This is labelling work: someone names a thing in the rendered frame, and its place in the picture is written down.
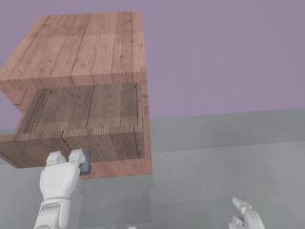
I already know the handle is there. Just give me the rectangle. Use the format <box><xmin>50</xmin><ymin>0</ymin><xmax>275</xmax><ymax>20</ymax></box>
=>
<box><xmin>78</xmin><ymin>150</ymin><xmax>92</xmax><ymax>176</ymax></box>

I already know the drawer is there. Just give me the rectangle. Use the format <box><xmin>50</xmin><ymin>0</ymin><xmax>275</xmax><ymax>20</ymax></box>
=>
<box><xmin>0</xmin><ymin>81</ymin><xmax>145</xmax><ymax>169</ymax></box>

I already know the right robot hand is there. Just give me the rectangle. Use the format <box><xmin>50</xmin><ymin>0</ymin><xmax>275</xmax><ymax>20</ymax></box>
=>
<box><xmin>229</xmin><ymin>198</ymin><xmax>265</xmax><ymax>229</ymax></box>

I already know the robot left forearm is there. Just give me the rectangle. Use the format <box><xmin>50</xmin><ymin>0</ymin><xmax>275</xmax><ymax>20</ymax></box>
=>
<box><xmin>33</xmin><ymin>197</ymin><xmax>71</xmax><ymax>229</ymax></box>

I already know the cabinet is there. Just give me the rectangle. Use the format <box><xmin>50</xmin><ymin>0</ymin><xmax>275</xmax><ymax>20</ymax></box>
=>
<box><xmin>0</xmin><ymin>10</ymin><xmax>153</xmax><ymax>180</ymax></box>

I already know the left robot hand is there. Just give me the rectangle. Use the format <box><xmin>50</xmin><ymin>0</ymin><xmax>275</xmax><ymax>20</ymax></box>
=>
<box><xmin>39</xmin><ymin>149</ymin><xmax>86</xmax><ymax>200</ymax></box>

